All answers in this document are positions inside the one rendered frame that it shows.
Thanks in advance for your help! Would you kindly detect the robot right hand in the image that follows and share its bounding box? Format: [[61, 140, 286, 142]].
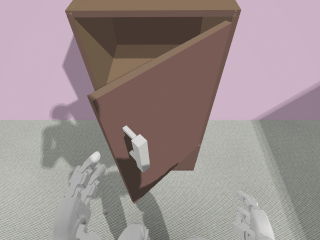
[[233, 190, 275, 240]]

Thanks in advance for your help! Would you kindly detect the robot left hand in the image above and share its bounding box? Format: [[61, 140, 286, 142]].
[[51, 151, 107, 240]]

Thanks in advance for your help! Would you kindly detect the left robot thigh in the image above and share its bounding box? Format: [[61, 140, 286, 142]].
[[118, 224, 149, 240]]

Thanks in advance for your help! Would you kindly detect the robot left shin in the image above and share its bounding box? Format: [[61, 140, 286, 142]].
[[133, 221, 143, 225]]

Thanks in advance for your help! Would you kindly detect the cupboard door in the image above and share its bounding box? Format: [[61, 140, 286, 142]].
[[87, 20, 232, 204]]

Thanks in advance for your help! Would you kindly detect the handle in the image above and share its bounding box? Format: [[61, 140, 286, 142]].
[[122, 126, 150, 173]]

